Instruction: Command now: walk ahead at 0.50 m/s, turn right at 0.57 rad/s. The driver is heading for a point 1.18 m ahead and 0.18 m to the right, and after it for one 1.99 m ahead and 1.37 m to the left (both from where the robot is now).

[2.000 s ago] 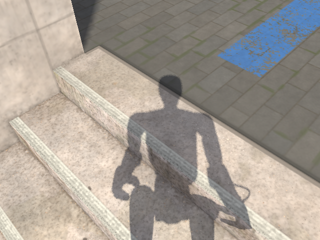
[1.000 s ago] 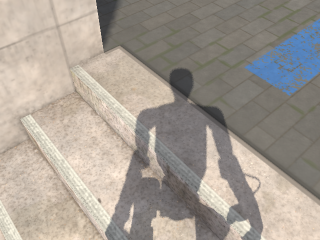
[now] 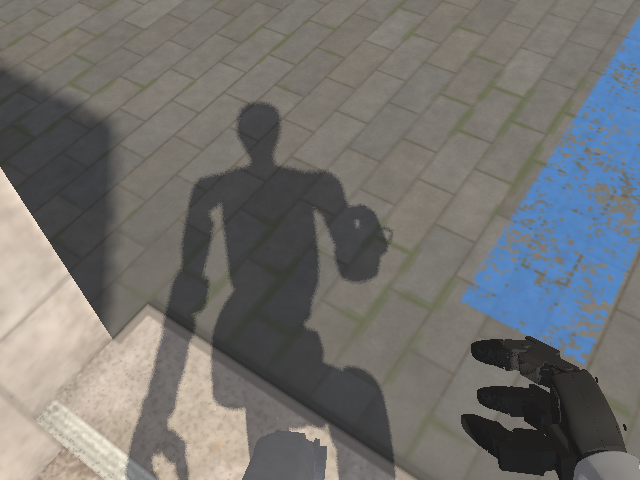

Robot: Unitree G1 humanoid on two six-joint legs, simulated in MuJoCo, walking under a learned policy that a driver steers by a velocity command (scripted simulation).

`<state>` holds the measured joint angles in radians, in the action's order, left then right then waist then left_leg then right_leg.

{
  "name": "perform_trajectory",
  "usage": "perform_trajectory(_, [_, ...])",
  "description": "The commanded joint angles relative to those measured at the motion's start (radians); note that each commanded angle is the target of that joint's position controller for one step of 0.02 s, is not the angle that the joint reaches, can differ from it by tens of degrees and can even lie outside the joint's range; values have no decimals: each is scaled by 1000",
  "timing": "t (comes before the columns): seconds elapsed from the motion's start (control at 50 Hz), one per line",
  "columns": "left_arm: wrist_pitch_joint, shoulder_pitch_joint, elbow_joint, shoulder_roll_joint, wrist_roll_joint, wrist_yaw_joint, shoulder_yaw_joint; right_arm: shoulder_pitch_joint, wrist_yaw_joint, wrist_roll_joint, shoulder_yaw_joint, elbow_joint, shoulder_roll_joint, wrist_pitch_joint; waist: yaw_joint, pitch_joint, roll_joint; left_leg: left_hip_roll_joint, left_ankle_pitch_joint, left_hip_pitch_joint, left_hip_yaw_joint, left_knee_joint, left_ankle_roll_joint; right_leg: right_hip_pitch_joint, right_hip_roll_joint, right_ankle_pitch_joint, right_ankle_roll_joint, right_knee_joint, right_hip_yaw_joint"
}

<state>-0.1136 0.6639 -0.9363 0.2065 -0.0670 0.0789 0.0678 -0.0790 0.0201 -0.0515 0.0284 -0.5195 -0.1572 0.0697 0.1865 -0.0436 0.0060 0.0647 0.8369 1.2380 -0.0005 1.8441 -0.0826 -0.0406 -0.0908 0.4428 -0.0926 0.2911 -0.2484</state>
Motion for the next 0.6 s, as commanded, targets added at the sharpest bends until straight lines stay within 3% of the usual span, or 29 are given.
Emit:
perform_trajectory(0.02, [24, 199, -68, 71, 19, 13, 15, -574, 17, 29, 58, 368, 51, 61, 37, 194, -109, 5, 154, 396, 47, -306, -27, -238, 327, -1049, -153, -182, -163])
perform_trajectory(0.04, [29, -23, -11, 53, 80, 1, 4, -332, 46, 41, 66, 310, 90, 43, -136, 71, -32, -48, -279, -441, 96, -611, -64, 271, 254, -1167, -111, -273, -65])
perform_trajectory(0.06, [9, -137, 63, 128, 114, -35, 12, 132, 41, 50, 5, 166, 7, 12, -319, -251, -59, -116, -625, -1196, 87, -572, -67, 535, 229, -1431, -105, -97, -39])
perform_trajectory(0.08, [-25, -261, 104, 357, 149, -76, 77, 546, 0, 55, -73, 43, -110, -38, -553, -468, -148, -102, -668, -1547, 24, -651, -49, 531, 231, -1607, -52, 131, -53])
perform_trajectory(0.1, [-60, -290, 109, 385, 153, -98, 97, 665, -27, 26, -141, -17, -250, -64, -605, -528, -35, -9, -395, -1560, -142, -795, -67, 471, 178, -1452, 7, 440, -67])
perform_trajectory(0.12, [-76, -261, 157, 188, 162, -125, 60, 576, -31, 2, -159, -38, -359, -43, -481, -550, 421, 296, -468, -1465, -652, -1136, -136, 546, -51, -301, 55, 967, -6])
perform_trajectory(0.14, [-71, -201, 162, 198, 93, -127, 78, 451, -32, 32, -151, -22, -299, -61, -393, -512, 400, 296, -707, -1322, -900, -1322, -139, 562, -82, -236, 54, 1308, -41])
perform_trajectory(0.16, [-51, -154, 181, 124, 71, -125, 76, 300, -22, 42, -132, -34, -236, -45, -250, -362, 302, 299, -663, -1181, -828, -1340, -142, 614, -34, -268, 62, 1397, 12])
perform_trajectory(0.18, [-23, -127, 168, 53, 47, -116, 58, 227, -18, 43, -115, -73, -141, -26, -185, -191, 109, 276, -626, -1042, -713, -1307, -139, 647, 23, -312, 55, 1414, 90])
perform_trajectory(0.2, [5, -145, 171, -4, 29, -107, 42, 211, -23, 40, -102, -121, -79, -10, -146, -81, 36, 246, -482, -929, -616, -1304, -128, 704, 50, -303, 40, 1453, 115])
perform_trajectory(0.22, [19, -217, 199, -34, 22, -106, 23, 219, -21, 34, -92, -177, -41, -2, -139, -18, 24, 210, -443, -861, -504, -1339, -127, 769, 55, -266, 11, 1539, 133])
perform_trajectory(0.26, [34, -264, 276, -104, 33, -87, -18, 273, -3, 15, -72, -258, 24, 34, -86, 22, 91, 236, -611, -817, -385, -1367, -101, 886, 80, -258, -36, 1602, 97])
perform_trajectory(0.28, [39, -307, 287, -112, 41, -81, -32, 294, -1, 10, -68, -293, 44, 45, -86, 31, 72, 234, -674, -790, -302, -1399, -74, 900, 79, -274, -45, 1571, 68])
perform_trajectory(0.3, [58, -324, 305, -67, 46, -78, -26, 285, 6, 7, -77, -297, -3, 50, -67, 53, 49, 211, -651, -767, -202, -1467, -51, 885, 88, -235, -34, 1428, 80])
perform_trajectory(0.32, [67, -386, 320, -24, 40, -77, -18, 253, 5, 13, -77, -295, -12, 56, -65, 75, 12, 187, -713, -744, -103, -1526, -19, 843, 97, -287, -24, 1276, 70])
perform_trajectory(0.34, [76, -426, 323, 23, 36, -77, -4, 274, 2, 17, -79, -303, -38, 69, -91, 89, 18, 171, -892, -757, -5, -1573, -1, 808, 83, -364, -14, 1179, 130])
perform_trajectory(0.36, [82, -463, 333, 41, 25, -85, 0, 287, 0, 25, -84, -315, -68, 81, -98, 84, 43, 139, -993, -796, 74, -1602, 1, 780, 84, -422, -12, 1058, 169])
perform_trajectory(0.4, [83, -532, 332, 45, 35, -107, 0, 355, -12, 37, -90, -338, -103, 95, -134, 61, 41, 108, -1091, -924, 154, -1634, -2, 740, 85, -520, -13, 853, 266])
perform_trajectory(0.46, [79, -647, 353, 12, 52, -143, -19, 427, -36, 38, -101, -331, -157, 91, -194, 63, 15, 106, -1110, -1095, 216, -1706, 12, 627, 86, -528, -29, 520, 350])
perform_trajectory(0.48, [81, -673, 361, 8, 52, -151, -22, 460, -41, 35, -107, -336, -177, 84, -209, 73, 35, 122, -1159, -1156, 226, -1706, 16, 601, 80, -511, -37, 444, 372])
perform_trajectory(0.54, [98, -658, 363, 50, 39, -142, -8, 527, -65, 42, -117, -336, -217, 43, -196, 60, 112, 182, -1536, -1347, 258, -1568, 35, 567, 43, -367, -70, 355, 402])
perform_trajectory(0.6, [99, -547, 334, 101, 34, -128, 18, 566, -75, 32, -132, -317, -257, -12, -159, 10, 132, 221, -1703, -1418, 266, -1286, 11, 457, -26, -157, -112, 278, 423])
